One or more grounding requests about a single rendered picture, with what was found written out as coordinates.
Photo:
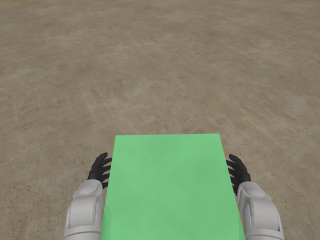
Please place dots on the right robot hand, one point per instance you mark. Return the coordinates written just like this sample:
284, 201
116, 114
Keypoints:
240, 172

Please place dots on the left robot forearm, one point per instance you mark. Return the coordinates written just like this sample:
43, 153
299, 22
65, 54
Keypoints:
84, 215

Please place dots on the right robot forearm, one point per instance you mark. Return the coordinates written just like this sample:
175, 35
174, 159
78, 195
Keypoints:
261, 218

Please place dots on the carton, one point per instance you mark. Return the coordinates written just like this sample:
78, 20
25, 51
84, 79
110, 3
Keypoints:
170, 187

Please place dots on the left robot hand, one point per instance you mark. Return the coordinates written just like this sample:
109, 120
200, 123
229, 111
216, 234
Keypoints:
97, 169

